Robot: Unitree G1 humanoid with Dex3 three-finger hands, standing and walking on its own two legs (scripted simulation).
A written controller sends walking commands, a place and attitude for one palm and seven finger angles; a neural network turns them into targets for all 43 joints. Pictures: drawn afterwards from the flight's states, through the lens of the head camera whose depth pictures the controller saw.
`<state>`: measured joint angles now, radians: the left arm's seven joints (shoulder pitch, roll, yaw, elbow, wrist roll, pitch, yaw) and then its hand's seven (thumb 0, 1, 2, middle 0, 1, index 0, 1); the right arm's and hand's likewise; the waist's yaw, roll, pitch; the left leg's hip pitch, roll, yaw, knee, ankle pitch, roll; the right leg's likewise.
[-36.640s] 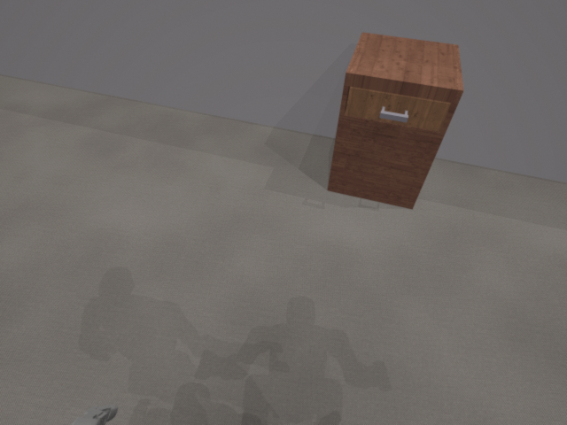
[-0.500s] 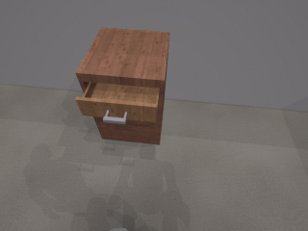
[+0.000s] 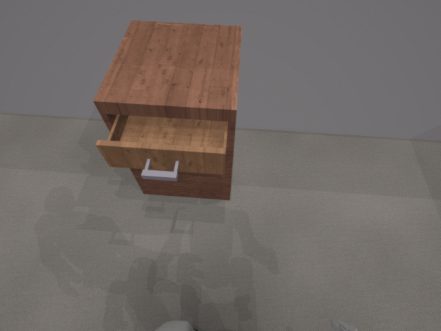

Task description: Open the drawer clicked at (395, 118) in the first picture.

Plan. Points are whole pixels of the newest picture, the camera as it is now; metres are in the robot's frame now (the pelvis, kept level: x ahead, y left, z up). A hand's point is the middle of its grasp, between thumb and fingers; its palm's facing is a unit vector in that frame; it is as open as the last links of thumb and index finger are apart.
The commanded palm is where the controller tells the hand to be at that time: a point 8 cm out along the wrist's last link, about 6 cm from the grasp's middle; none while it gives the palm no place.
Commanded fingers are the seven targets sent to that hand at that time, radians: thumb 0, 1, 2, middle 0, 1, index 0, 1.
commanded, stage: come to a stop and stand still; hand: left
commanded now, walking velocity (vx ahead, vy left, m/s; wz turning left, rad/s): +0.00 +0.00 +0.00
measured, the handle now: (161, 169) +0.54 +0.23 -0.24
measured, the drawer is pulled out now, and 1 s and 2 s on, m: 0.12 0.12 0.12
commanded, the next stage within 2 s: look again from close up in 0.70 s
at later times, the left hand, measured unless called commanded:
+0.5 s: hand out of the picture +0.06 +0.14 -0.16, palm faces +0.03 -0.98 -0.22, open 7.3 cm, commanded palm none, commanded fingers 0.00 0.90 0.90 -0.20 -0.30 -0.20 -0.30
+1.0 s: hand out of the picture -0.02 +0.14 -0.17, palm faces +0.00 -0.98 -0.18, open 7.3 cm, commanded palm none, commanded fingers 0.00 0.90 0.90 -0.20 -0.30 -0.20 -0.30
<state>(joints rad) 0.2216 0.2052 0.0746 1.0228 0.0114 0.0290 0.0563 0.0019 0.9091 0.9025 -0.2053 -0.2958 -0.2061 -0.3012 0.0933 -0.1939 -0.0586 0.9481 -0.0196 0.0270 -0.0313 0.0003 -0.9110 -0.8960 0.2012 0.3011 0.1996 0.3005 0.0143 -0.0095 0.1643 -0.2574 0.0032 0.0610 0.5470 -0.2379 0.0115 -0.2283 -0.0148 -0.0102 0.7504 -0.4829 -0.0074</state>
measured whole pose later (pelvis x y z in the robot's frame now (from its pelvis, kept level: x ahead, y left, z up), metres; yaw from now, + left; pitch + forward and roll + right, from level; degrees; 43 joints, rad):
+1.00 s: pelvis +0.00 -0.03 +0.01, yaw -1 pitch +0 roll +0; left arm 0.34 0.15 -0.02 1.11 0.01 -0.02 0.03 0.00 0.91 0.90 -0.20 -0.30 -0.20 -0.30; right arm 0.31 -0.16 0.02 1.11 -0.01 -0.01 -0.02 0.00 -0.91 -0.90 0.20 0.30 0.20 0.30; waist 0.00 -0.01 0.02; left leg -0.24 0.01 0.06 0.48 -0.23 0.02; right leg -0.17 0.03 0.01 0.48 -0.30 -0.03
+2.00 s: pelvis -0.03 -0.06 -0.05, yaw +1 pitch +9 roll +0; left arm 0.33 0.40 -0.04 0.03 1.07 -0.11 0.50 0.00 0.38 0.68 -0.27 -0.62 -0.27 -0.63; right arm 0.04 -0.24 -0.04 0.54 -0.08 0.06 -0.01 0.01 -0.91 -0.90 0.20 0.30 0.20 0.30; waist 0.11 0.03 -0.12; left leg -0.72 0.02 0.00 0.95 -0.39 -0.01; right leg -0.64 0.03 -0.07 0.97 -0.50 -0.07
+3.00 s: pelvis +0.00 -0.01 +0.01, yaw +1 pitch +2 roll -1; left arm -0.10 0.49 -0.06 0.10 0.92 0.01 0.06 0.00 -0.49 0.31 -0.32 -1.19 -0.32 -1.20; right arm 0.14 -0.23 0.00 0.58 0.00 0.14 -0.01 0.01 -0.90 -0.90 0.20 0.30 0.20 0.30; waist 0.07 0.07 -0.02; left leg -0.33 -0.03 0.04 0.53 -0.24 0.05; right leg -0.24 -0.01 -0.02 0.51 -0.31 0.00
